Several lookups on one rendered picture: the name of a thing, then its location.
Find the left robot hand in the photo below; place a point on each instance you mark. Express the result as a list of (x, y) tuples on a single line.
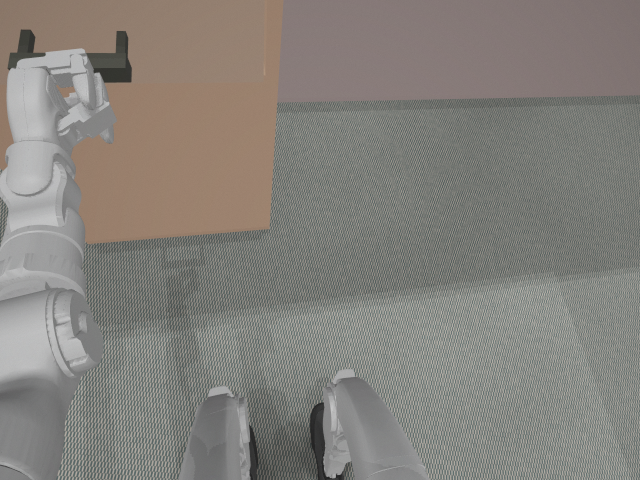
[(35, 106)]

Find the cabinet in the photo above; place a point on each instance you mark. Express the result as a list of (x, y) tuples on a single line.
[(187, 158)]

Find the right robot foot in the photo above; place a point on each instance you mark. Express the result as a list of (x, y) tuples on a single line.
[(318, 442)]

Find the left robot forearm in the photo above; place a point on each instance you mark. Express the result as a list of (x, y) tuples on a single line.
[(44, 240)]

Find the left robot thigh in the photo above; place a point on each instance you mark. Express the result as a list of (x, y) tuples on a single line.
[(220, 428)]

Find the robot left upper arm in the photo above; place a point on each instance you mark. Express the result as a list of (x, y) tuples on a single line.
[(48, 340)]

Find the drawer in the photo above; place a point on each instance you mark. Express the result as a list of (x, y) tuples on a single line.
[(169, 41)]

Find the handle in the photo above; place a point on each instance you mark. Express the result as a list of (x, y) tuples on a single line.
[(113, 67)]

